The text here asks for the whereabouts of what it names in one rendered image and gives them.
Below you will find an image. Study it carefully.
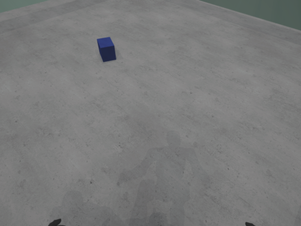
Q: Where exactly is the carton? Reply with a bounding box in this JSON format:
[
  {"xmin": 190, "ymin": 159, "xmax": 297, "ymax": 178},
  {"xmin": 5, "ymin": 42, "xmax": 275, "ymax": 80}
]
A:
[{"xmin": 97, "ymin": 37, "xmax": 116, "ymax": 62}]

